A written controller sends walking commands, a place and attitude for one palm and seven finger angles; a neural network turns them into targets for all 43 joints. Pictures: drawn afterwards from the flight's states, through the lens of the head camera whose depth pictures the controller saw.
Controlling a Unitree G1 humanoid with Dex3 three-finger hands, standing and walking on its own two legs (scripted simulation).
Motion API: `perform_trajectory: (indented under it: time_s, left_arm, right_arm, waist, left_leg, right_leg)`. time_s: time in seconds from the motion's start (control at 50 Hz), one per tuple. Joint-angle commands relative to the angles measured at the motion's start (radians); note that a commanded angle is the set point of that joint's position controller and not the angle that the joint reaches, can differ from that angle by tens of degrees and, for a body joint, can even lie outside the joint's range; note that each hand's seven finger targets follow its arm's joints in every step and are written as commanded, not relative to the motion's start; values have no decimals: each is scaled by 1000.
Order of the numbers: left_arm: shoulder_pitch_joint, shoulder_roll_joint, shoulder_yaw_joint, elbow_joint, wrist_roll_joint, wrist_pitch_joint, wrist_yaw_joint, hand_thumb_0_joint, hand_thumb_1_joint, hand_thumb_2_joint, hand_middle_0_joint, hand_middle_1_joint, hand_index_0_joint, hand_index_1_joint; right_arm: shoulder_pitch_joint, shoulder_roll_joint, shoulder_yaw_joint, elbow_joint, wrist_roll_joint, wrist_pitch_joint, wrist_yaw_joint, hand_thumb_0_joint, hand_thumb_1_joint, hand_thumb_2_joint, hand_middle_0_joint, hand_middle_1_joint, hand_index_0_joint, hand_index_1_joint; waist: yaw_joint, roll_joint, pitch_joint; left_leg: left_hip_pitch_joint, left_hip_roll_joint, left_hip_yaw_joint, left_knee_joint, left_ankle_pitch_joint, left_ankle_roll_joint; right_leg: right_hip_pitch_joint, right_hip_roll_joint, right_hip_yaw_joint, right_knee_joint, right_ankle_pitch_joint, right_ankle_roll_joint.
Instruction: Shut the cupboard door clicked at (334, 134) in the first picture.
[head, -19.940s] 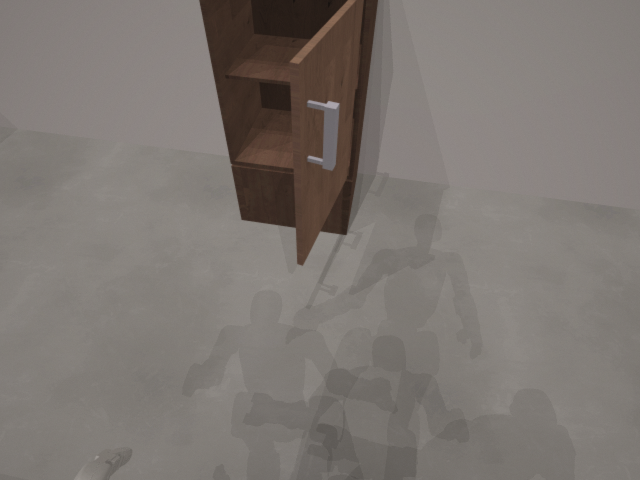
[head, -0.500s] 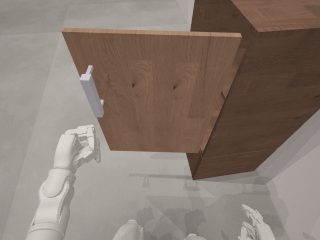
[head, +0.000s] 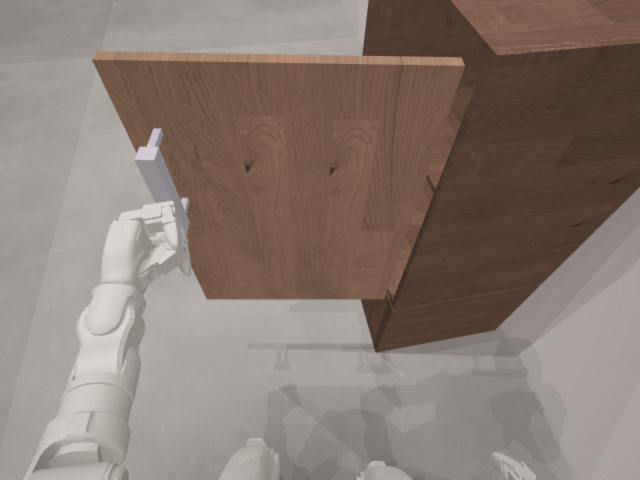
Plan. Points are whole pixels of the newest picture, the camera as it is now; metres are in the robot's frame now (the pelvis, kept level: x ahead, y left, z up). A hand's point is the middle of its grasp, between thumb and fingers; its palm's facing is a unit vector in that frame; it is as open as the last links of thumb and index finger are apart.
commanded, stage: bring the fist close to the handle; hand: left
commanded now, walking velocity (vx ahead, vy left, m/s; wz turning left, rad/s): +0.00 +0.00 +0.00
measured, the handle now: (168, 183) +0.50 +0.22 +0.06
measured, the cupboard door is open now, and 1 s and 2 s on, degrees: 80 74 61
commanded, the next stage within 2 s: push the door shut along its arc in 0.22 s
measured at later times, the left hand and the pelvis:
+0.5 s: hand (178, 248) +0.39 +0.19 +0.05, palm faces -0.01 -1.00 -0.04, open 3.1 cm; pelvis -0.01 +0.00 +0.00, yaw +0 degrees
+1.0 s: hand (190, 205) +0.46 +0.18 +0.06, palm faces -0.17 -0.98 -0.03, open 3.1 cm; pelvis -0.01 +0.01 -0.02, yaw +0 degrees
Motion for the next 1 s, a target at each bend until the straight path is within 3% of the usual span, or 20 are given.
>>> perform_trajectory:
  time_s: [0.0,0.04,0.08,0.1,0.14,0.22,0.26,0.32,0.38,0.44,0.46,0.52,0.58,0.64,0.7,0.74,0.78,0.86,0.92,0.98]
  left_arm:
    - [-335,191,58,-138,-14,-55,-1,0,900,900,-1300,-1500,-1300,-1500]
    - [-358,253,106,-179,-15,-74,4,0,900,900,-1300,-1500,-1300,-1500]
    - [-413,241,93,-219,-16,-102,5,0,900,900,-1300,-1500,-1300,-1500]
    - [-404,210,66,-231,-14,-113,2,0,900,900,-1300,-1500,-1300,-1500]
    - [-368,211,67,-248,-16,-127,2,0,900,900,-1300,-1500,-1300,-1500]
    - [-319,165,30,-164,-18,-98,-13,0,900,900,-1300,-1500,-1300,-1500]
    - [-273,166,42,-120,-23,-65,-20,0,900,900,-1300,-1500,-1300,-1500]
    - [-310,201,72,-76,-28,-42,-28,0,900,900,-1300,-1500,-1300,-1500]
    - [-494,272,101,-88,-17,-80,-40,0,900,900,-1300,-1500,-1300,-1500]
    - [-581,284,91,-146,-12,-137,-61,0,900,900,-1300,-1500,-1300,-1500]
    - [-603,283,86,-124,-13,-142,-72,0,900,900,-1300,-1500,-1300,-1500]
    - [-648,245,41,-16,-11,-128,-109,0,900,900,-1300,-1500,-1300,-1500]
    - [-631,270,64,120,-12,-69,-143,0,900,900,-1300,-1500,-1300,-1500]
    - [-635,298,89,157,-11,-37,-164,0,900,900,-1300,-1500,-1300,-1500]
    - [-718,292,84,132,-13,-50,-166,0,900,900,-1300,-1500,-1300,-1500]
    - [-719,323,109,166,-7,-62,-169,0,900,900,-1300,-1500,-1300,-1500]
    - [-785,322,95,199,2,-69,-178,0,900,900,-1300,-1500,-1300,-1500]
    - [-841,350,104,221,13,-81,-196,0,900,900,-1300,-1500,-1300,-1500]
    - [-905,327,70,236,20,-75,-212,0,900,900,-1300,-1500,-1300,-1500]
    - [-961,357,85,269,23,-68,-217,0,900,900,-1300,-1500,-1300,-1500]
  right_arm:
    - [4,-142,-56,-121,4,-25,-15,0,-900,-900,200,300,200,300]
    - [3,-148,-58,-124,1,-22,-22,0,-900,-900,200,300,200,300]
    - [-3,-141,-56,-123,1,-27,-24,0,-900,-900,200,300,200,300]
    - [-3,-134,-57,-121,1,-32,-23,0,-900,-900,200,300,200,300]
    - [4,-139,-60,-119,-3,-38,-21,0,-900,-900,200,300,200,300]
    - [4,-139,-60,-113,4,-32,-18,0,-900,-900,200,300,200,300]
    - [7,-143,-59,-120,6,-24,-17,0,-900,-900,200,300,200,300]
    - [2,-146,-54,-127,9,-9,-22,0,-900,-900,200,300,200,300]
    - [-3,-144,-47,-114,6,-8,-32,0,-900,-900,200,300,200,300]
    - [5,-143,-49,-106,1,-20,-34,0,-900,-900,200,300,200,300]
    - [7,-143,-48,-96,0,-23,-35,0,-900,-900,200,300,200,300]
    - [23,-148,-48,-72,5,-26,-35,0,-900,-900,200,300,200,300]
    - [45,-162,-50,-65,6,-15,-34,0,-900,-900,200,300,200,300]
    - [60,-170,-51,-77,4,-3,-28,0,-900,-900,200,300,200,300]
    - [68,-164,-53,-80,2,3,-20,0,-900,-900,200,300,200,300]
    - [82,-170,-54,-78,-1,8,-18,0,-900,-900,200,300,200,300]
    - [90,-172,-53,-68,1,11,-17,0,-900,-900,200,300,200,300]
    - [109,-181,-58,-56,-2,14,-15,0,-900,-900,200,300,200,300]
    - [121,-183,-57,-47,-2,15,-12,0,-900,-900,200,300,200,300]
    - [137,-192,-58,-34,-4,17,-15,0,-900,-900,200,300,200,300]
  waist:
    - [-13,-23,-259]
    - [-1,2,-294]
    - [-4,39,-343]
    - [-3,72,-357]
    - [1,85,-392]
    - [-12,22,-325]
    - [-7,-17,-291]
    - [-11,-68,-236]
    - [-29,-27,-252]
    - [-29,79,-362]
    - [-35,87,-378]
    - [-59,71,-356]
    - [-56,21,-344]
    - [-39,45,-370]
    - [-53,44,-381]
    - [-55,16,-374]
    - [-77,0,-353]
    - [-78,59,-409]
    - [-94,95,-405]
    - [-110,78,-419]
  left_leg:
    - [285,-26,-33,-104,157,23]
    - [290,-26,-31,-99,154,24]
    - [335,-24,-37,-99,177,22]
    - [368,-24,-38,-98,195,19]
    - [406,-20,-47,-93,219,18]
    - [351,-22,-42,-103,186,19]
    - [320,-25,-37,-108,174,23]
    - [253,-30,-27,-112,118,28]
    - [244,-30,-32,-88,113,31]
    - [344,-26,-45,-64,172,26]
    - [364,-24,-52,-59,180,24]
    - [363,-20,-66,-55,160,22]
    - [305,-21,-63,-48,157,27]
    - [306,-24,-64,-43,193,28]
    - [326,-20,-67,-34,215,29]
    - [296,-21,-66,-21,212,34]
    - [269,-17,-67,-16,180,34]
    - [312,-15,-79,-2,194,32]
    - [340,-12,-93,-5,182,29]
    - [344,-5,-107,5,179,30]
  right_leg:
    - [18,1,24,-173,294,4]
    - [38,1,34,-171,283,2]
    - [31,1,31,-160,296,-2]
    - [24,3,26,-155,302,-5]
    - [15,8,21,-149,309,-7]
    - [12,6,19,-163,304,0]
    - [23,4,19,-175,309,3]
    - [35,0,35,-195,265,10]
    - [24,-4,54,-179,260,8]
    - [-4,4,45,-143,293,-4]
    - [-17,4,41,-140,291,-6]
    - [-73,7,30,-142,256,-7]
    - [-66,4,31,-141,271,-4]
    - [-61,5,23,-124,296,-10]
    - [-84,8,20,-117,307,-9]
    - [-84,13,23,-112,307,-9]
    - [-115,13,24,-109,278,-5]
    - [-150,16,20,-93,263,-13]
    - [-204,18,11,-95,224,-17]
    - [-236,23,6,-86,209,-18]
